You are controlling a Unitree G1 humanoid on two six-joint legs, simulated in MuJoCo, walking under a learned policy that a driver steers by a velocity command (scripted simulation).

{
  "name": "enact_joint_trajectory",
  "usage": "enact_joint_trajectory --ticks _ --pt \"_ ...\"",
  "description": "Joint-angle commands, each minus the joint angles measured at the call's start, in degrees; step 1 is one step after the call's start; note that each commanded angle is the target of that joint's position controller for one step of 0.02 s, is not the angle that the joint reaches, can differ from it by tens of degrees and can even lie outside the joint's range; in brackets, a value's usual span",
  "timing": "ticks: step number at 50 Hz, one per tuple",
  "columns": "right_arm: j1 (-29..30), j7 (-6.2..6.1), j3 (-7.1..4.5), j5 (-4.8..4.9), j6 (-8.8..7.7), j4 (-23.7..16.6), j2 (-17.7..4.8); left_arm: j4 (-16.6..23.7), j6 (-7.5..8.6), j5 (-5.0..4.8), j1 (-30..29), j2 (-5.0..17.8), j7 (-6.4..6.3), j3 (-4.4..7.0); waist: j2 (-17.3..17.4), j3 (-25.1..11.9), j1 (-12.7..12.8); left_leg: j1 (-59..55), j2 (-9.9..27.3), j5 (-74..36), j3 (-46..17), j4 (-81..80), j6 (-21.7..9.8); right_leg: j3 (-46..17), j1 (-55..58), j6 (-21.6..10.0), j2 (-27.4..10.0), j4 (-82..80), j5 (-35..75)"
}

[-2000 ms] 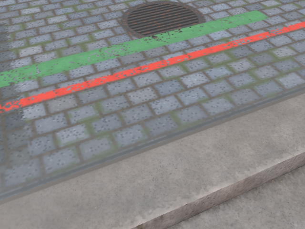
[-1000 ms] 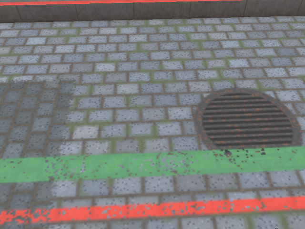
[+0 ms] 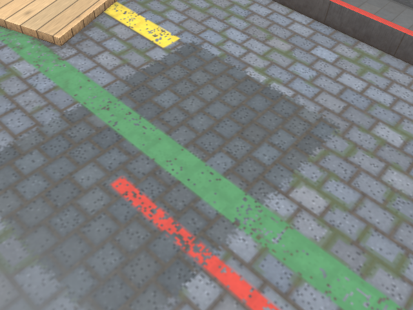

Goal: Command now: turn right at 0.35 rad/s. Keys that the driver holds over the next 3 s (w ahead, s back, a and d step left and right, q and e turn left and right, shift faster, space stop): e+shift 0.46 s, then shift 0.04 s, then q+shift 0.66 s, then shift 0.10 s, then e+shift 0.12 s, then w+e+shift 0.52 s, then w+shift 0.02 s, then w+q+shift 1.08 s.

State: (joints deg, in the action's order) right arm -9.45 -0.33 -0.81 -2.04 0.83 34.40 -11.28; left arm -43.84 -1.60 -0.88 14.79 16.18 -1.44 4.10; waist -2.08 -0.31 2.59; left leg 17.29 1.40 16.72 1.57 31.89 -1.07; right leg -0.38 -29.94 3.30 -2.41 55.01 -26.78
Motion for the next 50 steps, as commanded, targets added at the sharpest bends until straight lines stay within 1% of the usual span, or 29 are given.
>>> enact_joint_trajectory --ticks 1,4,8,11,13,15,16,17,18,19,20,21,22,23,25,28,32,34,36,39,41,42,43,44,45,46,47,48,50 --pt "3.7 -1.89 -3.53 0.44 -1.86 -4.6 -10.0 3.9 -0.50 -0.60 -1.3 7.3 -1.07 2.87 11.1 -1.5 -1.8 -5.0 16.3 -17.4 -9.3 -14.1 -10.2 -2.7 -9.6 1.7 0.0 18.1 2.2" --pt "3.4 -2.93 -3.13 0.43 -1.79 -4.2 -7.8 5.9 -1.07 -0.10 -2.6 4.9 -1.12 2.36 9.6 -1.9 -2.5 -8.5 16.2 -16.5 -4.4 -13.9 -10.0 -1.4 -12.2 3.6 -2.0 16.8 7.4" --pt "1.4 -3.08 -4.59 0.67 -1.02 -2.5 -10.5 10.0 -1.10 0.28 -6.2 1.4 1.01 0.47 9.6 -3.4 -4.7 -11.5 18.0 -18.3 -1.0 -12.3 -11.1 1.5 -7.6 3.3 -3.7 2.9 6.5" --pt "1.9 -1.89 -5.88 1.23 -0.93 -1.4 -13.1 11.5 -1.44 0.22 -5.6 2.7 2.43 0.54 10.8 -4.0 -4.4 -10.6 19.8 -23.3 0.9 -10.8 -11.6 4.9 -1.4 1.0 -2.7 -4.3 4.1" --pt "2.4 -1.33 -6.42 2.24 -1.14 -0.7 -13.9 12.2 -1.86 -0.08 -4.8 3.8 2.99 1.02 11.6 -4.0 -3.8 -11.0 21.0 -25.0 1.8 -8.7 -10.2 6.1 1.7 -0.9 -2.0 -9.5 4.5" --pt "3.6 -1.08 -6.71 3.33 -1.06 0.1 -13.8 11.9 -2.21 -0.39 -2.3 3.9 3.17 1.66 10.6 -4.6 -1.5 -9.1 20.5 -22.8 4.9 -3.3 -6.3 8.3 8.7 -3.5 0.0 -19.2 10.7" --pt "0.7 -0.76 -6.65 3.54 -1.08 1.7 -12.6 11.1 -2.14 -0.11 0.4 5.4 2.46 2.56 7.2 -5.2 -0.7 -5.6 17.8 -18.3 7.7 2.5 -2.9 7.2 15.5 -5.6 1.9 -24.9 17.0" --pt "0.0 -0.67 -6.25 2.49 -1.28 1.5 -10.5 10.7 -1.80 0.05 5.4 11.7 1.28 4.82 -3.9 -6.7 0.8 6.4 12.3 -7.4 11.8 18.1 2.1 -4.9 27.8 -10.0 -4.0 -29.1 37.0" --pt "7.0 -1.14 -4.70 0.01 -1.76 -4.5 -7.2 12.8 -0.93 1.49 5.5 18.8 0.85 5.90 -20.2 -6.1 0.6 28.3 1.2 22.9 8.7 35.4 7.4 -30.7 34.4 -22.2 -17.5 -30.6 52.6" --pt "11.0 -1.25 -5.29 0.77 -2.07 -4.9 -9.6 13.3 0.73 2.14 6.5 15.9 1.69 5.11 -11.4 -12.1 4.3 30.4 0.2 24.5 -3.3 43.2 7.2 -33.0 34.4 -26.4 -19.7 -32.8 48.7" --pt "11.1 -1.29 -5.41 1.99 -2.35 -4.7 -10.2 13.3 1.65 1.63 4.1 14.3 1.53 4.42 -7.9 -9.4 2.5 31.3 0.8 19.6 -5.4 44.0 6.1 -28.1 32.7 -23.8 -16.7 -33.2 42.3" --pt "9.4 -1.66 -5.46 1.87 -2.51 -3.6 -10.1 13.8 1.67 0.33 0.2 12.8 0.80 4.18 -4.5 -7.3 0.0 31.1 1.6 13.8 -6.1 41.7 5.5 -23.6 30.0 -20.2 -13.1 -32.8 37.5" --pt "8.4 -2.18 -5.82 1.16 -2.51 -3.1 -11.2 14.9 1.09 -0.58 -3.9 11.2 0.23 3.55 -3.4 -5.9 -1.8 30.2 1.9 9.5 -6.5 38.9 5.5 -21.5 26.7 -18.0 -11.3 -32.8 36.3" --pt "7.4 -2.32 -6.15 0.70 -2.41 -2.7 -11.7 15.9 0.60 -0.56 -6.7 10.4 -0.23 3.02 -3.8 -5.9 -3.4 26.4 1.2 6.4 -6.1 38.1 5.6 -19.4 22.2 -16.9 -9.4 -32.8 37.4" --pt "4.4 -2.17 -5.91 0.79 -2.16 -1.1 -10.9 16.7 0.31 0.43 -7.9 9.3 -0.77 2.37 -3.6 -8.0 -4.2 23.0 -0.3 2.3 -4.7 37.0 6.3 -16.8 20.6 -16.3 -8.1 -32.0 39.9" --pt "3.1 -2.29 -4.64 1.65 -1.60 0.4 -9.0 15.7 0.74 1.05 -6.7 7.6 -0.95 1.19 -3.3 -9.3 -2.9 19.7 0.6 -0.6 -3.6 29.8 7.0 -13.3 21.7 -15.8 -8.1 -31.5 41.0" --pt "3.3 -1.04 -3.16 2.38 -1.45 0.7 -6.8 13.3 1.21 2.78 -7.3 3.3 0.07 -1.09 -5.7 -7.0 -1.3 8.7 3.4 -1.8 -2.5 16.4 5.6 -10.2 17.1 -15.5 -8.1 -33.6 29.6" --pt "5.0 -0.57 -3.93 3.14 -1.35 -0.9 -9.8 12.5 1.30 2.95 -7.2 6.6 0.62 -0.19 -6.9 -2.7 0.0 8.1 2.4 1.1 -0.9 14.4 4.5 -11.6 15.5 -16.7 -9.7 -34.6 24.2" --pt "5.9 -0.20 -4.51 3.76 -1.50 -2.5 -11.8 12.1 0.85 2.40 -6.9 9.0 0.32 0.76 -6.6 0.1 0.8 11.6 1.6 5.7 -0.1 13.3 3.4 -13.4 18.2 -17.9 -12.0 -33.7 27.4" --pt "3.0 0.82 -4.36 3.85 -1.68 -2.9 -10.3 11.9 0.15 1.39 -6.9 8.9 -0.72 1.16 -5.1 -1.3 -0.2 12.2 0.9 7.1 0.7 9.8 2.4 -13.2 24.0 -17.9 -14.1 -29.6 39.9" --pt "-0.3 1.37 -4.40 3.80 -1.78 -2.2 -9.4 12.0 -0.20 0.55 -8.1 8.4 -1.34 1.39 -4.2 -2.6 -2.3 7.2 -0.4 -0.1 2.2 1.6 0.9 -10.2 24.2 -15.4 -13.0 -26.1 41.7" --pt "-1.6 1.24 -4.82 3.45 -1.82 -2.3 -10.5 11.5 -0.07 0.35 -7.1 7.9 -1.49 1.52 -2.7 -3.2 -3.0 3.0 -0.3 -8.6 -0.1 -3.4 -0.7 -7.6 22.3 -12.4 -10.8 -22.9 37.5" --pt "-4.3 0.57 -6.13 2.90 -1.85 -2.4 -14.7 12.3 0.54 1.25 -7.4 6.3 -1.53 1.45 5.8 -5.5 -2.9 -4.8 5.6 -24.2 -11.4 -6.5 -4.4 -1.6 15.3 -7.7 -5.3 -11.8 27.8" --pt "-5.3 0.20 -7.66 2.51 -2.04 -2.8 -20.4 15.3 1.56 2.93 -11.8 4.5 -1.38 0.83 20.6 -5.3 -2.9 -13.7 16.7 -41.1 -30.8 -8.0 -15.4 4.1 -2.3 -1.3 6.3 1.2 5.1" --pt "-10.4 0.04 -6.84 1.66 -2.43 -2.5 -16.7 15.8 2.28 2.93 -16.1 4.3 -1.14 0.66 18.1 -9.3 -7.7 -21.0 19.8 -42.3 -35.9 -9.8 -20.6 -2.8 -10.6 -0.2 7.7 11.7 -13.0" --pt "-9.8 -0.31 -6.60 1.53 -2.83 -2.3 -16.0 15.2 2.57 2.06 -15.1 4.7 -0.56 0.82 12.3 -9.6 -6.5 -22.2 17.7 -40.3 -32.1 -8.4 -18.6 -5.9 -12.3 -0.3 5.9 16.6 -11.0" --pt "-7.0 -0.69 -6.88 2.16 -2.79 -2.9 -16.0 14.0 2.52 1.67 -14.4 3.7 -0.40 0.74 7.3 -9.1 -4.9 -20.9 14.3 -37.9 -28.0 -7.5 -15.6 -6.3 -12.8 -0.2 5.1 17.1 -6.9" --pt "-3.8 -1.11 -6.83 3.23 -2.27 -3.7 -15.8 13.9 2.38 1.78 -14.4 4.0 -0.37 0.90 5.4 -7.3 -3.7 -18.2 12.5 -36.7 -25.5 -7.6 -13.6 -6.4 -13.1 0.3 4.2 14.3 -3.1" --pt "-0.2 -1.87 -6.47 3.77 -0.84 -5.1 -14.9 13.4 2.26 1.53 -14.0 3.5 -0.25 1.06 6.6 -6.8 -1.8 -12.7 8.4 -33.0 -22.7 -8.5 -11.6 -5.0 -8.5 1.3 4.6 8.6 1.7"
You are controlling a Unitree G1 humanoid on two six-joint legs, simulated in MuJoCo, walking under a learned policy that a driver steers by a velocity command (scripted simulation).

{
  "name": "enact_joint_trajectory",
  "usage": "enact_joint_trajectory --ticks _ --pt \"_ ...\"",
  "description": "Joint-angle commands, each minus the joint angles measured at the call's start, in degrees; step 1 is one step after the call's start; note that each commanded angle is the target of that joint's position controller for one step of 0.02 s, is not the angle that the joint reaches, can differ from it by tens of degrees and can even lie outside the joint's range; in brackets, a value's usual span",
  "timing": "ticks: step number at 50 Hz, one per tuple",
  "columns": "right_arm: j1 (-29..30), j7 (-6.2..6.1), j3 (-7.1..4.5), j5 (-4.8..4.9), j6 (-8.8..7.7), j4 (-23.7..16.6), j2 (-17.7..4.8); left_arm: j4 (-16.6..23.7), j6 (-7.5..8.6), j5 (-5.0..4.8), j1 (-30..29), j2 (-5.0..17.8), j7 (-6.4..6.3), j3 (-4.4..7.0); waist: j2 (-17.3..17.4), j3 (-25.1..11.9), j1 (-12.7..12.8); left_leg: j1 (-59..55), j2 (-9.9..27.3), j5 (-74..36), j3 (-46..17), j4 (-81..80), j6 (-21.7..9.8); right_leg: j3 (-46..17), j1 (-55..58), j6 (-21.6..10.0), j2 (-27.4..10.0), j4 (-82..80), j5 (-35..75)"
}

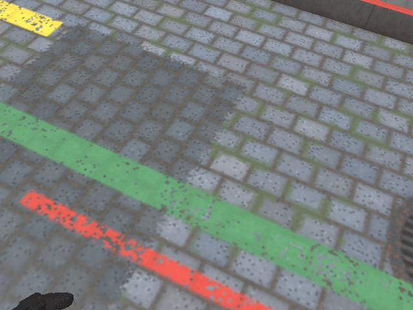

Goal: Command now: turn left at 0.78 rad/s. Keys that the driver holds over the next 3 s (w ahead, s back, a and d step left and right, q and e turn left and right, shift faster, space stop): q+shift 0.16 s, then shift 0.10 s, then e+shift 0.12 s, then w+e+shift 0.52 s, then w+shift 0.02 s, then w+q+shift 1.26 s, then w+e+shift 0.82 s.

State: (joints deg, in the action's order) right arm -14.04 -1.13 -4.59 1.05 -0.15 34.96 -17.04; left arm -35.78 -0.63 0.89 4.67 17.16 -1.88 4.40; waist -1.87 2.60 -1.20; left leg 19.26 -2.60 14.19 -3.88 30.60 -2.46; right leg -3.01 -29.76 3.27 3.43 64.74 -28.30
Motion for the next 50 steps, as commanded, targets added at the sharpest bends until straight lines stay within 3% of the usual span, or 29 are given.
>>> enact_joint_trajectory --ticks 1,8,12,13,14,15,16,17,18,19,21,23,25,26,27,28,29,30,31,32,34,36,42,44,46,47,48,49,50 --pt "4.3 -1.22 -2.88 0.38 0.71 -6.0 -9.4 4.9 1.31 -0.37 -3.4 1.9 0.27 0.60 7.2 -10.0 1.9 -14.0 11.3 -29.1 -17.3 -7.3 -10.1 -1.8 -7.5 1.8 -0.5 -4.4 4.5" --pt "5.5 -1.10 -3.84 0.30 2.20 -7.3 -11.2 2.3 2.15 -1.24 -1.6 2.9 0.49 0.98 11.9 -10.4 1.1 -7.3 8.8 -16.7 -24.2 -6.5 -8.5 -3.2 3.1 1.4 2.1 -23.5 8.8" --pt "7.3 -0.62 -2.59 0.64 2.68 -7.5 -8.9 0.1 3.13 -1.18 3.1 4.3 1.24 1.78 13.0 -10.8 2.3 -4.9 6.1 -12.3 -23.6 -1.2 -5.1 -1.2 15.2 -0.8 -0.4 -40.8 19.3" --pt "4.9 -0.57 -1.69 -0.14 2.63 -7.2 -6.4 0.3 3.09 -0.36 3.9 6.3 1.15 2.31 8.6 -11.7 1.4 -0.5 3.5 -1.1 -21.1 3.7 -2.8 -6.9 21.3 -3.5 -7.4 -42.5 21.8" --pt "1.4 -0.46 -0.36 -1.10 2.27 -7.3 -2.9 1.7 2.58 1.07 1.3 10.1 0.92 2.47 -7.9 -9.8 -2.3 8.0 -5.4 18.0 -11.0 14.7 1.0 -21.5 23.8 -10.6 -18.8 -46.1 30.7" --pt "2.5 -0.64 -1.41 -1.53 1.27 -7.8 -6.5 1.6 2.87 2.51 1.5 7.7 1.02 1.87 -14.3 -7.6 -1.5 11.3 -4.4 25.0 -9.2 27.2 4.4 -34.4 18.0 -19.8 -25.0 -49.3 28.3" --pt "2.6 -0.68 -1.90 -1.16 0.91 -6.2 -8.8 2.4 3.14 1.91 -0.7 4.2 0.98 0.55 -8.6 -6.3 -1.4 9.7 -2.0 21.1 -10.7 32.2 5.8 -31.6 15.1 -20.0 -22.9 -49.1 23.1" --pt "3.3 -0.45 -1.42 -1.69 1.00 -5.0 -7.5 2.3 2.98 1.05 -2.8 1.2 0.93 -0.62 -5.0 -5.7 -2.1 7.3 0.2 17.4 -9.0 30.8 7.1 -25.2 13.4 -16.8 -18.5 -48.5 18.3" --pt "3.5 -0.34 -0.75 -2.43 1.09 -4.2 -5.2 2.0 2.60 0.08 -3.6 0.6 0.98 -1.10 -4.6 -5.1 -2.1 5.9 1.8 15.2 -6.1 27.1 8.2 -21.5 13.0 -14.1 -14.6 -48.4 15.9" --pt "4.9 -0.21 -0.17 -2.56 0.83 -4.6 -3.6 1.8 2.01 -0.94 -3.5 2.6 0.82 -0.63 -5.5 -3.5 -1.4 5.4 2.4 13.3 -3.7 22.2 8.6 -19.7 12.8 -13.2 -12.2 -47.8 18.8" --pt "7.7 0.29 0.43 -1.66 -0.20 -5.7 -2.6 0.6 0.24 -2.02 4.6 8.8 0.12 1.55 -8.3 -4.9 1.8 2.1 -1.4 14.7 3.0 14.7 8.3 -19.7 13.8 -13.4 -8.8 -50.4 3.2" --pt "5.9 0.80 -0.11 0.08 -1.57 -5.2 -3.8 1.0 -0.44 -2.44 7.4 9.8 -0.23 2.12 -11.4 -4.9 1.2 -2.5 -2.5 16.6 2.8 4.8 5.8 -24.2 12.9 -14.0 -9.3 -52.4 -9.0" --pt "1.5 0.87 -0.61 0.36 -3.19 -2.5 -3.9 2.1 -0.48 -3.56 5.9 8.5 -0.52 2.14 -10.2 -2.6 -2.1 -13.9 -1.9 4.3 3.2 -11.8 1.9 -23.9 6.5 -11.7 -6.5 -52.0 -9.8" --pt "-4.1 0.52 -1.26 -0.35 -3.66 0.1 -5.6 3.4 -0.10 -3.69 3.4 6.5 -0.57 1.83 -8.5 -2.8 -4.6 -26.9 1.5 -0.2 1.9 -16.0 -0.1 -20.3 -3.3 -7.3 -3.1 -48.3 -5.0" --pt "-10.6 -0.10 -2.07 -0.64 -3.98 2.0 -7.9 4.4 0.68 -3.69 1.9 1.6 -0.13 0.58 1.9 -6.1 -6.8 -39.0 13.0 6.0 -7.5 -15.8 -2.1 -12.9 -15.0 -4.0 0.5 -30.5 -3.8" --pt "-8.0 0.26 -3.01 -1.78 -4.18 1.5 -11.6 7.8 2.42 -4.74 0.3 0.7 0.44 0.20 14.2 -3.4 -5.1 -34.9 25.9 22.0 -25.9 -18.0 -7.8 -6.9 -28.3 -4.1 0.2 -17.9 0.1" --pt "-4.0 -0.03 -2.48 -2.13 -5.11 0.2 -9.1 7.9 3.49 -4.58 -0.1 2.9 0.91 0.38 12.5 -1.2 -3.5 -30.1 28.6 26.9 -29.2 -19.5 -9.8 -7.4 -30.8 -3.7 -5.9 -8.7 4.2" --pt "-1.4 -0.53 -1.47 -1.61 -5.73 -0.4 -5.8 6.8 3.67 -4.25 1.4 3.9 1.56 0.69 11.1 0.1 -2.1 -28.8 25.9 24.4 -24.6 -20.1 -8.0 -6.9 -31.5 -3.5 -6.4 -4.3 8.4" --pt "-1.8 -0.25 -0.56 -4.70 -4.56 0.2 -5.7 5.6 1.96 2.09 -1.1 5.5 3.58 1.54 5.2 0.1 -2.9 -22.9 22.5 21.9 -17.4 -22.7 -5.6 -3.4 -26.0 -2.9 -4.8 -3.6 11.7" --pt "-1.9 -0.28 -0.61 -4.60 -4.47 1.1 -6.5 5.4 0.96 2.66 0.6 4.7 5.12 1.67 7.6 0.9 -1.8 -21.0 19.8 17.0 -11.9 -23.4 -4.7 -1.4 -24.5 -2.4 -4.7 0.2 14.1" --pt "-3.3 0.30 -0.34 -3.62 -4.87 2.3 -6.5 4.1 -0.19 1.66 2.6 4.1 6.86 1.25 9.0 1.4 -1.4 -18.2 17.5 11.4 -4.3 -24.6 -3.6 0.0 -23.1 -2.1 -6.1 5.2 17.4" --pt "-6.2 0.69 -0.18 -3.39 -5.49 3.8 -6.3 4.5 -0.56 0.98 0.7 4.5 7.26 1.12 8.8 2.6 -1.9 -19.0 17.6 9.7 -0.4 -25.3 -3.3 0.1 -24.7 -2.3 -7.0 6.0 19.5" --pt "-12.5 0.32 -0.09 -4.06 -6.03 8.5 -6.7 7.9 -0.60 1.19 -10.6 3.5 8.82 -0.64 7.8 8.7 -4.7 -23.9 18.5 0.3 11.8 -28.2 -2.2 7.5 -24.1 -6.5 -9.1 -8.0 19.8" --pt "-13.9 0.07 -0.14 -4.26 -5.59 10.3 -7.6 8.9 -0.54 0.90 -12.6 2.3 8.91 -1.66 7.5 9.4 -4.3 -26.2 18.5 -15.9 16.4 -25.6 -1.6 11.3 -19.8 -9.7 -7.7 -13.9 15.8" --pt "-14.0 -0.34 -0.14 -3.79 -5.05 11.2 -9.6 7.6 -0.50 0.95 -7.9 2.2 7.65 -1.86 9.1 4.2 -0.5 -25.6 19.0 -57.1 19.6 -15.3 -1.2 16.2 -5.2 -13.4 -1.6 -17.5 10.7" --pt "-14.8 -0.36 -0.29 -3.76 -4.52 12.0 -11.5 5.8 -0.11 1.08 -0.4 3.6 6.81 -1.11 10.3 -0.6 3.8 -23.8 20.7 -71.7 19.0 -5.1 -1.9 15.8 5.7 -15.0 2.1 -18.0 6.6" --pt "-13.6 -0.18 -0.45 -3.13 -4.28 11.9 -13.2 2.0 0.44 1.25 12.5 5.9 5.92 0.32 10.4 -7.1 10.3 -17.1 21.2 -73.4 18.1 8.2 -2.5 12.9 23.3 -16.5 4.5 -22.3 8.0" --pt "-11.1 -0.03 -0.07 -2.93 -4.53 10.6 -12.4 -1.7 0.74 1.92 22.8 10.8 5.00 2.50 7.3 -12.1 15.7 -2.3 18.2 -56.3 17.6 26.8 -1.8 2.7 42.4 -16.4 0.2 -27.1 5.8" --pt "-12.5 1.44 2.05 -0.53 -5.01 5.8 -2.9 -1.8 0.93 1.52 19.9 18.4 4.08 4.05 -15.5 -20.0 8.0 20.6 5.8 9.9 14.3 53.4 0.8 -30.7 57.8 -18.2 -20.3 -39.8 -12.0"
Over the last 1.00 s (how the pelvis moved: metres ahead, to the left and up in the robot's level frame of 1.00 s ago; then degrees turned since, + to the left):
0.03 -0.04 0.00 -13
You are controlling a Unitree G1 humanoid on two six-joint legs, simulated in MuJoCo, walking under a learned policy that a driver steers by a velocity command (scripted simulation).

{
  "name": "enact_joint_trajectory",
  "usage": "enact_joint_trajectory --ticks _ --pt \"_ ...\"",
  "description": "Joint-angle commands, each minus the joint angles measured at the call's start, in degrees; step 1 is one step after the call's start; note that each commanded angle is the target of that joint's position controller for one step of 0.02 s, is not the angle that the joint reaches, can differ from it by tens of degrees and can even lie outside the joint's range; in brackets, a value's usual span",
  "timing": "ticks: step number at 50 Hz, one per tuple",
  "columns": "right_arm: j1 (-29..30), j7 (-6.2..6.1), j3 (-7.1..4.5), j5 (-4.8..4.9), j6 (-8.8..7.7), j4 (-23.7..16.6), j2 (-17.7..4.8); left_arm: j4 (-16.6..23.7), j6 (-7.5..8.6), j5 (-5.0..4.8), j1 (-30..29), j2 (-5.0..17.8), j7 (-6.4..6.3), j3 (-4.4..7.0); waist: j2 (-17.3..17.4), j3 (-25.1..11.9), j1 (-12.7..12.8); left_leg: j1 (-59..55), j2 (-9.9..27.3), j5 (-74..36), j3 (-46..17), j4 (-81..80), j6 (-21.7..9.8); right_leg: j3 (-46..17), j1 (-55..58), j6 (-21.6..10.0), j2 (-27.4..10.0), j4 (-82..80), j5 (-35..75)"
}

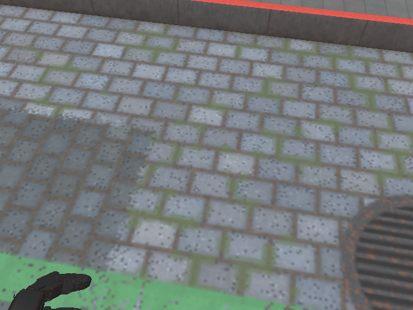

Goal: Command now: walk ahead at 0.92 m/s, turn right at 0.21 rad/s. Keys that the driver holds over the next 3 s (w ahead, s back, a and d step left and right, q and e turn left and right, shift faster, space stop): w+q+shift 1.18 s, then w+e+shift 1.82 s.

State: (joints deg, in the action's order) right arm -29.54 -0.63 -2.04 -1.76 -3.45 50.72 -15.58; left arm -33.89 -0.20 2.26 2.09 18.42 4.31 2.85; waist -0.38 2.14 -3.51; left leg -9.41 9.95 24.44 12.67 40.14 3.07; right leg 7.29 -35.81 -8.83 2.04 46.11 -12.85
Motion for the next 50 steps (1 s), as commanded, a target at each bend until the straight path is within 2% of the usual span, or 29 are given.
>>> enact_joint_trajectory --ticks 1,2,3,4,6,11,15,18,20,21,22,23,24,25,26,27,29,31,34,38,40,41,42,43,44,45,46,47,50 --pt "7.9 0.66 -1.14 2.41 -2.47 -11.1 -8.9 -0.9 0.74 0.01 24.5 16.8 -2.39 5.66 -6.2 -28.2 14.3 49.4 -9.0 -1.9 -17.6 51.5 -6.2 -51.7 61.5 -5.7 -23.2 -28.2 -25.4" --pt "13.7 0.52 -1.59 3.42 -2.63 -11.4 -9.1 -3.8 1.27 0.78 23.4 14.2 -3.09 5.11 -0.4 -17.6 13.9 53.0 -8.5 -7.3 -19.8 51.8 -6.6 -42.0 53.3 -4.6 -22.8 -28.6 -17.3" --pt "11.6 0.48 -0.73 3.26 -2.60 -10.6 -6.5 -5.9 2.25 1.16 22.3 11.1 -3.71 4.15 2.3 -7.7 9.6 51.3 -5.5 -9.2 -18.7 46.8 -6.7 -34.7 41.4 -3.0 -22.0 -28.8 -10.4" --pt "11.0 1.09 -0.53 1.99 -1.93 -9.8 -5.5 -6.1 3.19 1.22 18.3 7.9 -3.81 3.08 3.3 -4.7 6.3 48.4 -2.9 -10.8 -19.1 41.1 -6.9 -29.3 33.6 -1.1 -19.4 -30.3 -11.4" --pt "5.2 2.17 -0.43 0.79 1.00 -5.8 -3.8 -6.5 4.83 0.20 15.4 3.5 -3.63 1.34 -1.3 -0.4 2.2 42.6 -1.6 -12.8 -18.8 37.5 -6.3 -20.9 23.6 1.2 -16.8 -35.1 -9.4" --pt "15.1 3.78 -0.42 1.92 2.52 -6.6 -1.5 -10.1 7.55 -1.15 17.9 0.6 -2.69 0.47 -3.2 7.6 2.6 50.1 -4.1 -24.0 -14.4 25.4 -7.2 0.3 24.0 9.0 -8.8 -40.8 17.9" --pt "21.8 4.79 0.51 1.75 1.43 -8.8 -1.1 -12.1 7.71 -1.58 19.6 0.2 -3.95 -0.49 -2.4 6.8 2.6 49.1 -7.9 -31.0 -4.7 11.4 -9.5 8.3 31.5 10.3 -7.8 -40.5 45.1" --pt "19.4 5.07 0.41 1.62 1.84 -8.4 -3.1 -12.6 7.58 -1.70 19.3 4.4 -6.39 0.01 -4.8 1.3 -0.6 37.4 -12.8 -33.2 0.2 2.8 -11.7 9.8 38.1 11.6 -10.5 -32.9 74.0" --pt "7.4 4.44 -1.15 1.47 2.98 -5.1 -7.4 -11.5 6.11 -1.14 15.8 8.2 -8.08 1.10 -7.1 -5.0 -7.6 24.4 -16.5 -27.5 0.6 2.7 -13.2 8.8 40.1 11.8 -12.8 -17.7 87.8" --pt "-4.5 3.83 -2.63 1.21 3.47 -1.7 -10.3 -10.2 5.10 -0.47 11.3 9.5 -8.36 1.56 -7.0 -8.7 -13.7 13.2 -16.4 -23.4 -2.4 2.2 -15.5 7.4 35.5 11.3 -13.7 -2.9 87.7" --pt "-16.2 2.82 -4.58 1.76 3.53 1.3 -13.2 -9.0 4.02 -0.67 5.7 10.4 -7.96 2.25 -1.9 -10.7 -20.5 2.2 -12.8 -21.7 -9.5 -3.9 -21.0 7.1 26.3 10.4 -9.8 25.1 66.3" --pt "-12.5 1.87 -4.53 3.63 3.77 3.0 -10.9 -7.3 4.33 -0.21 -1.4 2.3 -5.89 0.16 12.5 -2.7 -17.6 0.4 -11.9 -21.1 -13.7 -7.0 -22.0 5.2 7.8 8.9 3.0 49.1 -3.5" --pt "-2.8 1.96 -4.04 1.48 3.21 0.4 -13.1 -2.3 5.56 0.30 6.3 -5.1 -5.51 -2.15 14.3 -2.0 -2.9 -2.1 -7.7 -33.6 -32.2 -1.0 -27.3 -4.7 -10.5 10.4 3.4 60.7 -16.8" --pt "0.5 1.24 -4.29 0.75 3.08 -2.3 -13.5 1.4 6.99 -0.24 11.1 -3.6 -4.68 -3.18 12.2 -12.0 -0.5 -7.1 2.6 -6.1 -55.8 -17.2 -34.0 -15.1 -16.4 10.0 2.3 57.6 -16.1" --pt "2.5 0.67 -3.93 0.05 2.86 -3.5 -9.8 0.4 8.19 0.81 9.7 1.0 -4.26 -2.91 -0.6 -5.2 0.7 2.2 3.9 9.4 -60.7 -28.6 -30.6 -15.7 -16.3 8.5 -1.4 48.4 -11.3" --pt "5.7 0.45 -3.54 -0.13 2.34 -3.5 -8.6 -0.1 7.93 1.28 7.8 2.9 -4.08 -2.43 -5.9 0.3 3.6 11.9 2.6 11.0 -57.2 -30.3 -27.8 -15.1 -13.1 9.0 -3.9 41.5 -8.8" --pt "7.6 0.13 -3.31 0.51 0.21 -4.1 -9.7 -0.5 5.23 2.92 7.4 2.7 -4.19 -3.04 -7.8 4.5 6.5 24.9 -2.6 4.6 -48.4 -31.1 -25.4 -14.2 -6.8 11.0 -7.0 31.6 -8.4" --pt "8.2 0.49 -3.30 0.83 -1.41 -4.3 -10.2 1.3 3.70 2.22 2.5 2.3 -3.90 -3.63 -6.5 7.0 5.9 35.6 -7.0 -3.4 -41.1 -33.4 -24.4 -11.1 0.6 13.2 -9.1 18.5 -2.9" --pt "6.7 1.09 -4.22 1.61 -1.82 -4.3 -10.7 4.3 3.74 -0.26 -5.7 -0.2 -3.27 -4.78 -1.3 5.5 1.1 35.4 -11.6 -14.7 -33.8 -31.9 -20.6 -8.8 8.3 13.5 -8.5 -1.5 11.0" --pt "4.4 1.76 -5.43 1.73 -1.38 -4.4 -12.2 5.2 4.41 -1.20 -7.4 1.0 -3.53 -4.19 3.2 0.6 -2.4 22.6 -10.2 -29.1 -35.1 -25.1 -16.6 -7.9 13.2 11.8 -4.2 -14.3 16.4" --pt "5.7 1.45 -5.90 1.25 -1.32 -5.0 -13.8 3.3 5.01 -1.05 -0.7 4.6 -4.37 -2.50 4.0 -4.3 0.9 17.7 -9.8 -41.0 -36.1 -15.5 -14.1 -8.5 21.5 10.7 -1.5 -16.9 9.5" --pt "8.0 1.69 -6.21 1.00 -1.46 -5.4 -15.6 1.0 5.40 -1.07 8.8 7.3 -5.03 -1.14 2.7 -10.0 6.8 18.5 -11.4 -45.6 -34.2 -4.1 -12.6 -7.9 31.8 9.9 -1.0 -17.0 5.0" --pt "11.7 1.80 -5.82 0.95 -2.10 -6.6 -14.2 -1.9 5.76 -0.34 22.2 10.6 -6.06 0.57 1.7 -16.2 14.1 27.1 -13.6 -40.3 -32.1 11.8 -11.4 -11.2 46.8 8.7 -5.9 -13.6 -1.6" --pt "13.4 1.38 -3.27 1.52 -2.82 -9.7 -4.5 -3.8 5.92 1.91 32.9 15.3 -6.97 2.12 -11.9 -22.9 16.2 41.2 -18.1 -4.6 -26.6 31.9 -11.2 -30.7 60.0 7.2 -22.0 -18.5 -26.5" --pt "7.3 1.62 -1.56 3.67 -2.59 -13.3 -2.1 -3.1 5.34 2.08 24.6 18.3 -6.27 2.93 -27.7 -25.4 7.4 53.6 -18.4 4.4 -22.0 41.6 -10.5 -62.7 59.7 2.4 -30.9 -33.6 -36.2" --pt "11.1 1.00 -1.78 1.87 -1.05 -10.9 -6.5 -1.2 4.79 1.66 16.4 10.7 -5.86 2.11 -14.6 -15.2 7.0 57.8 -12.6 -2.8 -20.1 44.3 -10.7 -55.7 51.1 1.6 -27.9 -33.4 -42.4" --pt "14.6 1.65 -2.10 0.65 -0.42 -11.1 -7.8 -1.4 4.43 1.07 14.2 6.3 -5.61 1.15 -7.0 -9.4 7.2 57.1 -10.2 -7.1 -18.0 41.2 -10.1 -43.0 44.1 2.4 -24.8 -31.9 -32.3" --pt "16.9 2.55 -2.16 0.10 0.20 -11.3 -7.6 -2.9 4.33 1.20 14.6 4.6 -5.39 0.77 -3.1 -6.4 6.8 55.3 -8.3 -8.6 -17.6 38.8 -9.5 -34.0 39.3 3.4 -22.1 -31.7 -20.5" --pt "22.0 4.78 -0.84 -0.60 2.29 -14.7 -3.4 -9.5 5.58 -0.20 21.1 0.1 -4.78 -0.42 -5.0 -1.6 5.6 56.7 -5.1 -10.2 -17.3 37.5 -9.1 -17.8 34.5 6.3 -17.7 -32.9 -2.0"
Over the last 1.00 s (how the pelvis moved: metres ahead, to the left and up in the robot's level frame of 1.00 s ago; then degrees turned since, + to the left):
0.26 -0.11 -0.05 -13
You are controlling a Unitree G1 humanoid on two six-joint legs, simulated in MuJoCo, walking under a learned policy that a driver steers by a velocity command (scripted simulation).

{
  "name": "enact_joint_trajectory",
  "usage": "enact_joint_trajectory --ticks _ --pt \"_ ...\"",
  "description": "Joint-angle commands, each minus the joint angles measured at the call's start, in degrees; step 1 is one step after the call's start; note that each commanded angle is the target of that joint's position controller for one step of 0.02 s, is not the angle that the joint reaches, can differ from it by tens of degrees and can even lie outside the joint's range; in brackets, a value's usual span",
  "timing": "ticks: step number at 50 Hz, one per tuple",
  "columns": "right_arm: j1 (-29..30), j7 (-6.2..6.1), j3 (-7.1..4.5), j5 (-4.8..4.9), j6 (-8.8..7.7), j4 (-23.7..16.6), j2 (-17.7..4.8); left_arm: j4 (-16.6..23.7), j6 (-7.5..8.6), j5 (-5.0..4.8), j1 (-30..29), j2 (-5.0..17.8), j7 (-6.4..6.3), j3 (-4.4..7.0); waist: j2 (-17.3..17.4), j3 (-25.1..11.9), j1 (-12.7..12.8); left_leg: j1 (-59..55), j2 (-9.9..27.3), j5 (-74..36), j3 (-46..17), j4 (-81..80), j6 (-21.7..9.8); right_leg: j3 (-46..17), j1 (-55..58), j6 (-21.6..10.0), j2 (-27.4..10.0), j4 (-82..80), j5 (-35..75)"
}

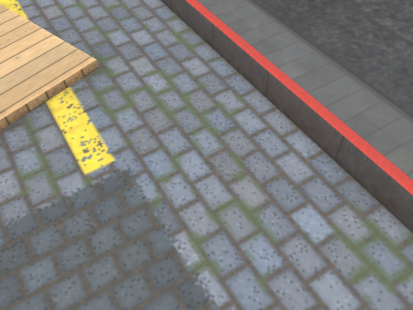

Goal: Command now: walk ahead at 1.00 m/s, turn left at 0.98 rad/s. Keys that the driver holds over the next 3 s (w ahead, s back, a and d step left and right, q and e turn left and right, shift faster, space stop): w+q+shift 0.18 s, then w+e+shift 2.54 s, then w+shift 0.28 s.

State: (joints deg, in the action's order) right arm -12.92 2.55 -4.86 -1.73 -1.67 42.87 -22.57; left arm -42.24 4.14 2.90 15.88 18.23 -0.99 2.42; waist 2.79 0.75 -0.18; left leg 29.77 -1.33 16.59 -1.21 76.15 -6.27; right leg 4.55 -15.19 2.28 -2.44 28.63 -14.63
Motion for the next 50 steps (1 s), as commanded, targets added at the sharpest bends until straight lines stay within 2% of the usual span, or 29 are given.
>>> enact_joint_trajectory --ticks 1,5,7,8,10,12,14,15,16,17,18,19,20,21,22,26,30,33,35,36,37,38,39,40,41,42,43,45,50 --pt "5.9 1.90 2.43 -0.48 0.98 -8.4 4.3 -1.8 1.91 -1.26 7.5 0.8 0.96 0.10 -9.2 0.0 1.1 18.5 6.5 -3.7 -3.1 0.8 0.3 -12.5 13.4 -5.0 -14.3 -15.8 5.4" --pt "13.0 2.70 3.33 -0.15 1.53 -12.5 3.0 -3.0 3.47 -1.13 4.8 2.7 1.15 0.43 -7.0 4.5 -1.3 16.8 6.6 -13.3 0.3 -10.1 0.4 1.3 8.5 -4.2 -12.1 -21.1 17.8" --pt "18.0 3.53 3.85 -0.33 1.46 -13.6 3.0 -4.8 3.53 -1.15 8.0 3.6 0.85 0.55 -4.6 7.6 0.3 14.2 5.3 -15.8 5.9 -20.2 -0.8 6.7 9.7 -3.2 -10.1 -23.0 24.6" --pt "18.2 3.71 4.06 0.16 1.64 -12.6 3.5 -5.4 3.28 -1.02 8.9 3.5 0.64 0.56 -4.4 6.4 0.9 9.7 2.5 -16.1 9.2 -23.1 -2.1 10.3 11.0 -1.9 -7.3 -22.7 33.0" --pt "19.1 3.68 4.66 -0.42 1.10 -13.1 4.2 -6.1 3.11 -0.86 12.3 6.7 -0.04 0.87 -6.5 6.7 -0.3 3.1 -0.4 -13.2 12.3 -29.4 -4.2 11.2 13.4 -1.3 -10.5 -17.0 62.9" --pt "10.7 2.22 3.91 -1.30 0.48 -9.3 2.2 -6.9 1.81 -0.93 12.9 10.2 -0.72 1.26 -9.3 1.7 -5.4 -10.0 -4.5 -9.1 9.8 -33.5 -6.0 9.8 15.0 -3.3 -13.1 -7.4 74.0" --pt "-12.0 0.06 0.92 -1.41 0.05 -1.5 -3.5 -5.6 0.36 -1.29 7.9 12.2 -0.80 1.33 -9.3 -7.2 -16.4 -36.2 -4.3 -7.3 3.5 -43.6 -8.7 9.3 6.3 -6.6 -12.5 22.0 68.9" --pt "-11.2 -1.35 -0.63 -1.78 0.25 -0.5 -8.5 -4.6 0.18 -0.68 11.1 5.6 0.20 0.27 2.2 -11.3 -10.2 -49.2 8.0 0.2 -10.1 -40.9 -8.5 7.4 -9.0 -6.4 -4.6 46.3 3.3" --pt "-9.3 -1.90 -0.95 -2.02 0.00 -3.5 -11.4 -1.2 0.43 -4.12 17.1 2.4 0.28 -0.57 9.0 -23.1 -5.5 -60.2 25.4 1.6 -39.9 -48.3 -14.2 -4.2 -24.3 -6.3 1.9 64.4 -15.7" --pt "-10.8 -2.43 -1.31 -0.99 -0.10 -2.6 -8.4 0.2 0.93 -4.09 7.2 7.4 -0.02 0.55 -1.9 -18.9 -9.5 -52.6 22.4 3.9 -37.0 -56.4 -12.0 -9.5 -28.1 -6.9 1.0 63.4 -6.2" --pt "-8.2 -2.89 -0.65 -0.93 -0.96 -0.6 -6.1 0.5 1.12 -4.31 5.8 5.4 0.35 0.19 -2.0 -7.1 -5.7 -41.9 21.1 2.1 -29.6 -59.3 -11.1 -8.2 -29.5 -6.7 -1.0 59.1 -2.7" --pt "-6.0 -2.72 0.01 -0.98 -2.12 0.3 -2.7 -1.0 0.65 -3.55 6.0 4.0 0.75 -0.14 -6.2 -0.9 -2.9 -32.2 18.9 -1.2 -23.7 -61.5 -9.4 -8.3 -26.9 -6.5 -3.6 54.1 -1.4" --pt "-3.5 -2.83 0.74 -0.94 -3.13 0.6 -0.4 -2.8 -0.60 -2.67 7.2 2.5 1.36 -0.26 -7.3 1.4 -0.2 -25.6 15.4 -2.6 -17.1 -63.5 -6.6 -9.4 -22.6 -6.4 -5.1 50.9 -0.1" --pt "-3.3 -2.93 1.25 -0.41 -3.90 0.9 1.0 -4.1 -1.93 -2.17 10.8 1.2 2.14 -0.47 -3.5 1.4 1.9 -20.9 15.3 -3.3 -13.7 -65.7 -5.8 -9.6 -18.8 -5.7 -5.8 48.8 0.9" --pt "-3.9 -2.64 1.74 0.09 -4.79 1.9 2.9 -4.8 -2.86 -1.90 10.3 0.7 2.63 -0.30 -3.4 2.6 2.6 -19.1 13.9 -5.6 -10.6 -67.0 -4.4 -10.1 -18.4 -5.4 -6.7 47.0 1.3" --pt "-6.2 -1.61 1.86 0.90 -6.70 4.5 3.3 -1.7 -3.66 -2.67 -1.0 -1.2 3.70 -0.36 -0.7 7.4 1.4 -19.1 8.8 -23.6 4.8 -71.0 1.9 -6.4 -25.3 -5.9 -6.0 36.6 11.8" --pt "-8.0 -2.42 2.58 1.03 -7.12 5.7 2.9 0.7 -2.64 -2.93 -8.7 -1.6 4.74 -1.17 -1.7 7.3 0.4 -24.0 6.7 -42.9 14.6 -71.1 4.8 2.3 -22.5 -8.2 -2.1 21.4 22.0" --pt "-8.9 -4.52 2.24 1.24 -6.82 6.0 -1.1 1.1 -2.56 -2.28 -8.7 0.3 5.36 -1.05 1.2 3.4 2.3 -32.0 9.5 -70.1 16.7 -64.1 6.8 7.4 -13.5 -10.7 3.8 12.3 23.8" --pt "-5.9 -6.07 1.13 0.34 -4.90 4.7 -5.0 -2.0 -3.21 -2.22 3.6 4.6 5.03 0.46 4.4 -3.4 9.6 -34.0 12.2 -85.5 16.0 -48.2 7.2 7.7 -0.7 -12.4 8.0 12.9 15.5" --pt "-2.0 -6.25 0.59 -0.29 -3.74 3.3 -6.5 -5.3 -3.56 -2.09 15.4 7.3 4.45 1.86 4.7 -7.8 15.6 -29.8 13.3 -85.7 14.7 -33.4 6.6 5.1 10.4 -14.6 8.3 13.4 10.3" --pt "2.2 -5.74 0.05 -0.45 -2.75 2.4 -7.2 -8.2 -3.56 -2.45 26.7 10.1 3.38 3.73 0.8 -10.2 21.8 -20.9 10.1 -67.4 14.6 -8.4 5.7 -0.9 21.6 -18.6 6.3 8.3 6.2" --pt "5.8 -3.91 2.18 -1.27 -3.58 1.2 1.6 -9.0 -4.15 -4.13 21.8 11.0 2.42 4.62 -15.2 -3.2 16.7 -0.8 -2.9 2.6 12.1 16.3 5.3 -8.4 25.8 -20.0 3.1 8.0 7.8" --pt "-2.3 -3.27 3.80 0.40 -5.12 -5.8 5.0 -5.9 -4.41 -1.73 14.0 17.2 2.29 5.29 -21.3 -11.6 5.3 20.8 -4.7 14.0 0.6 29.1 8.1 -40.7 37.7 -32.9 -8.6 -0.3 2.1" --pt "0.0 -3.00 4.54 -0.71 -6.78 -6.9 2.4 -3.4 -4.30 -1.77 12.2 13.7 1.83 5.13 -9.4 -12.6 7.3 24.2 -1.6 9.1 -6.0 23.6 6.6 -53.1 35.9 -32.4 -13.0 -13.6 -13.7" --pt "1.9 -2.59 4.26 -0.68 -7.46 -6.5 0.2 -4.0 -4.05 -1.50 10.7 8.7 1.21 4.00 0.7 -3.7 4.3 22.2 1.9 3.7 -6.3 14.6 5.9 -50.2 24.4 -28.2 -12.2 -17.9 -18.5" --pt "3.5 -2.56 4.31 -1.45 -6.93 -6.6 0.5 -4.8 -3.52 -1.74 8.6 6.9 1.23 3.45 4.7 1.1 1.2 17.8 4.4 2.6 -5.4 7.9 6.2 -44.0 14.2 -24.7 -9.2 -18.5 -14.9" --pt "2.6 -2.42 4.82 -2.61 -5.58 -6.6 1.1 -4.1 -2.44 -1.88 7.3 7.9 0.88 3.41 4.0 2.8 -0.7 14.2 5.4 3.0 -5.3 4.5 7.1 -40.4 7.6 -24.3 -7.2 -18.3 -10.1" --pt "3.7 -2.13 5.44 -3.15 -2.73 -7.2 1.9 -3.8 -0.67 -2.54 5.7 7.0 1.07 2.87 3.2 5.8 -2.6 7.7 8.0 2.4 -3.5 -5.4 9.2 -32.6 -4.8 -22.9 -2.1 -20.5 -5.9" --pt "17.9 -1.07 6.95 -0.39 -2.30 -12.8 4.8 -3.2 0.54 -3.41 8.0 8.8 1.81 4.30 -2.7 5.0 3.9 -1.0 5.8 -19.0 1.5 -35.4 10.3 -24.3 -6.0 -17.8 4.2 -19.7 14.1"
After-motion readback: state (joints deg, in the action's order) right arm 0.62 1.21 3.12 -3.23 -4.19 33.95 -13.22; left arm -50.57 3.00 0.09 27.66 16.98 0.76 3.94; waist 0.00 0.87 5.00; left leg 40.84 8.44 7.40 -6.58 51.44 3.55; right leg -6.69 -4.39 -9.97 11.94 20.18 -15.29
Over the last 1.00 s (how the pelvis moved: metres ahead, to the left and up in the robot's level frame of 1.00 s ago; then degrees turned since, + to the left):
0.88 0.08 0.04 45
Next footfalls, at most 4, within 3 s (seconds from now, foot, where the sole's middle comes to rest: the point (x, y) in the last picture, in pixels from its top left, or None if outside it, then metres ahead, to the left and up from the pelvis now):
0.30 left None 0.42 0.08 -0.77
0.74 right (209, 205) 0.86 0.03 -0.77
1.16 left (185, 121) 1.30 0.14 -0.77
1.50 right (247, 106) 1.39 -0.14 -0.77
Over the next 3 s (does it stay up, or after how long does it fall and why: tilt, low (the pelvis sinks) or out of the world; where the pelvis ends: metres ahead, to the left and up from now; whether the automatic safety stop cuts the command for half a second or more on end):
stays up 1.69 -1.33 0.15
